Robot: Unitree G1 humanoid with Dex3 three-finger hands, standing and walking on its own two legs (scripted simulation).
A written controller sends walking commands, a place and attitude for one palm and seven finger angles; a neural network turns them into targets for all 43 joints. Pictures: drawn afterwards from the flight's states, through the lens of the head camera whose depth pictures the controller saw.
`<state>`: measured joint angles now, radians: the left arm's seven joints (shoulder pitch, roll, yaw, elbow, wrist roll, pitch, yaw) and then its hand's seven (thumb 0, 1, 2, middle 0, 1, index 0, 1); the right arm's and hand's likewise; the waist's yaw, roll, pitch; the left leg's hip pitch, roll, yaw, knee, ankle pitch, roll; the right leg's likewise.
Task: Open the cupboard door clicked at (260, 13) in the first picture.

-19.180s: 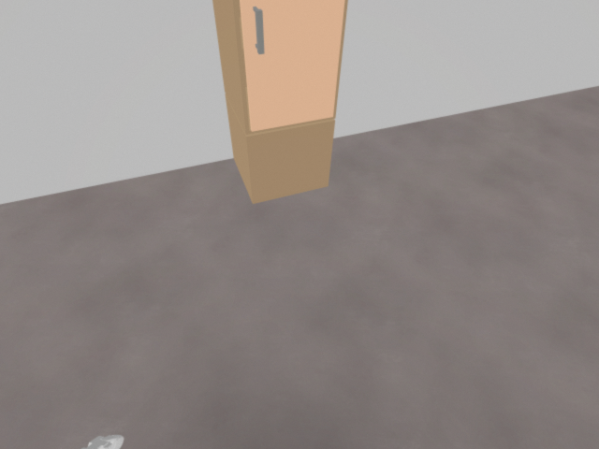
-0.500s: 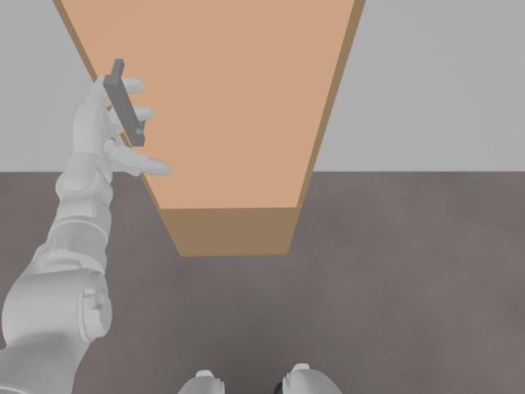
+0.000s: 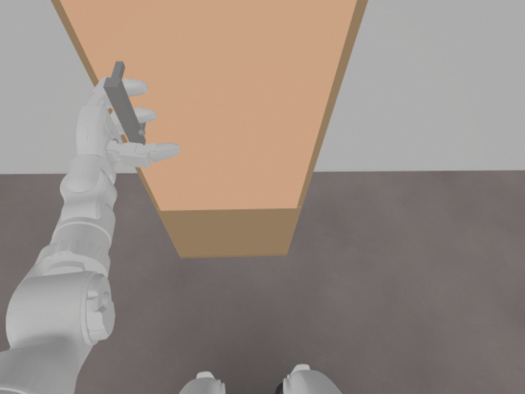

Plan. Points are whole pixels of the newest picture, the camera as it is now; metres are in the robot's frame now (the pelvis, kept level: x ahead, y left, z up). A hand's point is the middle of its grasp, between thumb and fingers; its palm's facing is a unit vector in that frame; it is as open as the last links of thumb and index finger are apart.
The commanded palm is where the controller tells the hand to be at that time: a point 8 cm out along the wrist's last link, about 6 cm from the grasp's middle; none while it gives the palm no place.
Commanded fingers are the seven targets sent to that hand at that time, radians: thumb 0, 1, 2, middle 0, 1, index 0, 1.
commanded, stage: close the thumb around the handle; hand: left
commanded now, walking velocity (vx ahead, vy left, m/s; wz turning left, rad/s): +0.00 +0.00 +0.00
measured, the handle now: (129, 108) +0.54 +0.19 +0.09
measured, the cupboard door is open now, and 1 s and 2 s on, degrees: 0 18 44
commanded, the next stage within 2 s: pull the door open along its arc in 0.42 s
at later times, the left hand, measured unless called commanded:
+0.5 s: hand (141, 132) +0.48 +0.16 +0.09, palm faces +0.02 -1.00 -0.02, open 5.6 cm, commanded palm +0.46 +0.20 +0.09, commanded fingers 0.00 0.90 0.90 -0.40 -1.35 -0.40 -1.35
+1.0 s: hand (148, 189) +0.38 +0.14 +0.09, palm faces -0.07 -1.00 +0.02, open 5.8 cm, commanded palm +0.33 +0.20 +0.09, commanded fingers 0.00 0.90 0.90 -0.40 -1.35 -0.40 -1.35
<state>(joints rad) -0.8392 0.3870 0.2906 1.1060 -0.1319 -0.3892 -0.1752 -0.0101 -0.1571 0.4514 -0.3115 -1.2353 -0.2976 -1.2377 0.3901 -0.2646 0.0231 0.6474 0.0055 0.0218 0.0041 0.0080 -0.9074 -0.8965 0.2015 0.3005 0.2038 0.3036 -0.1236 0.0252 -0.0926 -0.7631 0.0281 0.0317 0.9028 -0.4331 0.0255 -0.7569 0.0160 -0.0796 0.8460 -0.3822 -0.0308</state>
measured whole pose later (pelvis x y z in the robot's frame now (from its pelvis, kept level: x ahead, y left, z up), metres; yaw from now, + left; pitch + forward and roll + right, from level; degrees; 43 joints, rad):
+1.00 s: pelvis +0.02 -0.01 +0.02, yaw -2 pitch +12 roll -1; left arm -0.23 0.22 0.20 0.47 -0.23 -0.30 -0.21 0.01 0.73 0.75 -0.37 -1.35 -0.36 -1.34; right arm 0.35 -0.26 0.01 0.54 0.04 0.03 0.02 0.01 -0.91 -0.90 0.20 0.30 0.20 0.30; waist -0.06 0.03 -0.13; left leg -0.58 0.04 0.07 0.79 -0.42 0.02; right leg -0.60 0.03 -0.03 0.76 -0.37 -0.03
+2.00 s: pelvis +0.00 -0.06 +0.02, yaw +2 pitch +5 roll +2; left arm 0.18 -0.09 -0.19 0.00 0.03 -0.16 0.49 0.01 -0.12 0.47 -0.30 -1.22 -0.32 -1.24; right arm 0.20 -0.21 0.00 0.57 -0.05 0.02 -0.03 0.02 -0.91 -0.90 0.20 0.30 0.20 0.30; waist -0.01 0.05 -0.08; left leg -0.46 0.02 -0.04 0.76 -0.38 -0.03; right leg -0.49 0.03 -0.11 0.78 -0.39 -0.10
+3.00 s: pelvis -0.01 +0.00 +0.01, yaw +0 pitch +4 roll +0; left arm 0.29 0.05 -0.27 -0.15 0.00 -0.16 0.11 -0.01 -0.50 0.30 -0.16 -0.30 -0.15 -0.31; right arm 0.23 -0.20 0.06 0.46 0.00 -0.05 0.01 0.02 -0.91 -0.90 0.20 0.30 0.20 0.30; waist 0.01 0.03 -0.06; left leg -0.49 -0.01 0.02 0.84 -0.42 0.03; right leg -0.51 0.00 -0.05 0.83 -0.39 -0.03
